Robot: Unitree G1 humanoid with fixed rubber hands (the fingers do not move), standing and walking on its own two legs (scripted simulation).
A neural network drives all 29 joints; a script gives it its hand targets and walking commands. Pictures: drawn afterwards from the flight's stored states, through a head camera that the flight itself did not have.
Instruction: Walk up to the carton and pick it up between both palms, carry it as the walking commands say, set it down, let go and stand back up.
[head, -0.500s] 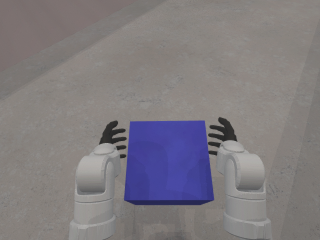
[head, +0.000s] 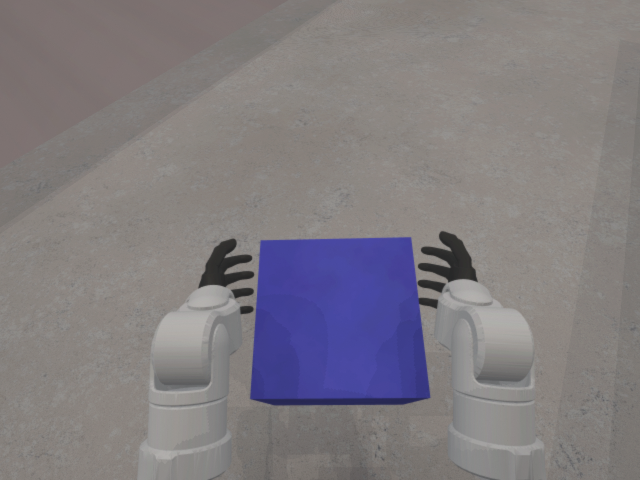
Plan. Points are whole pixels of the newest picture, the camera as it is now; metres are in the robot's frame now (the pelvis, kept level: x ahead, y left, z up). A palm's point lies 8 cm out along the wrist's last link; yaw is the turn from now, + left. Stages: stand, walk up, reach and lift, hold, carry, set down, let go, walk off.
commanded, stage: carry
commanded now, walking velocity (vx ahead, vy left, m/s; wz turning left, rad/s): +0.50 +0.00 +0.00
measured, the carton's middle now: (336, 328) +0.31 -0.01 -0.02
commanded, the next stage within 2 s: none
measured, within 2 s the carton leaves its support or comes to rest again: neither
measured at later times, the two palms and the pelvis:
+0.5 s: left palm (221, 154) +0.58 +0.17 +0.09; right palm (387, 142) +0.58 -0.10 +0.10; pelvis +0.29 +0.04 +0.01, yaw -1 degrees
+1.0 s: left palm (252, 56) +0.87 +0.15 +0.12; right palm (381, 53) +0.88 -0.13 +0.11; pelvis +0.59 +0.02 +0.02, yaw +0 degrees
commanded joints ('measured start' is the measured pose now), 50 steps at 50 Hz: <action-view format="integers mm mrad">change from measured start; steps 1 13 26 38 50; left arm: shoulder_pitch -352 -413 -426 -381 -403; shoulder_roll -1042 -1038 -1110 -1061 -1043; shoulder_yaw -505 -498 -592 -577 -535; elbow -131 -250 -264 -235 -247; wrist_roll -379 -415 -428 -406 -419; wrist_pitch -31 -44 -59 -40 -51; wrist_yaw -245 -261 -246 -237 -259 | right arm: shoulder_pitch -400 -436 -322 -315 -379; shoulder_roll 1044 1123 1144 1032 1108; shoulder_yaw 620 670 586 598 653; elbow -165 -236 -175 -200 -207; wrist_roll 409 441 426 410 422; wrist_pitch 5 -6 -20 -13 -15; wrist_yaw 274 258 297 282 268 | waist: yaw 27 31 -16 30 30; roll -224 -240 115 47 -268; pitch -292 -203 -390 -428 -272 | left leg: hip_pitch -622 -539 556 11 -456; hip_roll -56 -56 221 59 -69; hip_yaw -68 82 -360 65 53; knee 502 125 -238 79 66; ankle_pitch -114 202 786 691 144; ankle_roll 23 -10 194 54 5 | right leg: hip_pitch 779 688 -305 567 676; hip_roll -382 -225 -24 -31 -239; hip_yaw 594 117 112 30 153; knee -328 -322 422 -237 -325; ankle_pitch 330 513 -271 57 483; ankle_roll -176 -99 56 -12 -88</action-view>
